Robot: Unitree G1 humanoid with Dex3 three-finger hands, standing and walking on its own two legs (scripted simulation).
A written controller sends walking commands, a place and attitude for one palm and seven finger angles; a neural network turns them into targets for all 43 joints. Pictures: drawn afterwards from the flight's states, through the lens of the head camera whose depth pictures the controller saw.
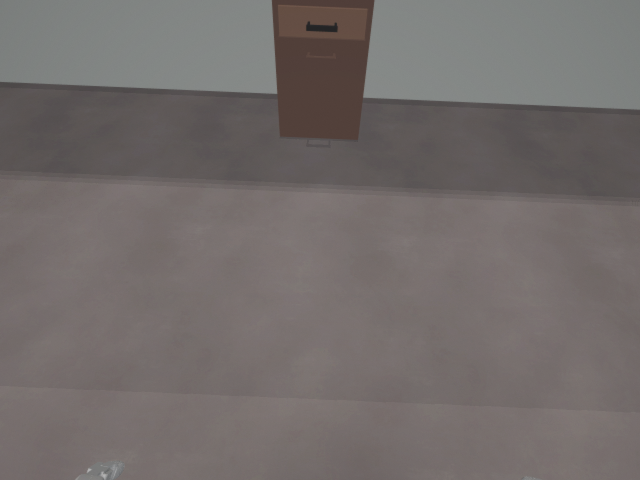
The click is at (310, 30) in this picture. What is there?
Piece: drawer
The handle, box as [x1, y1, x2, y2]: [306, 21, 337, 31]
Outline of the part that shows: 306,24 306,30 336,31 337,29 336,23 334,26 310,25 308,21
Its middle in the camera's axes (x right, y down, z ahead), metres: +0.00 -0.93 +1.69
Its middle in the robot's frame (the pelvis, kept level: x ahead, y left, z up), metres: +1.88 +0.09 -0.17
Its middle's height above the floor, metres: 0.60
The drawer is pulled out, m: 0.00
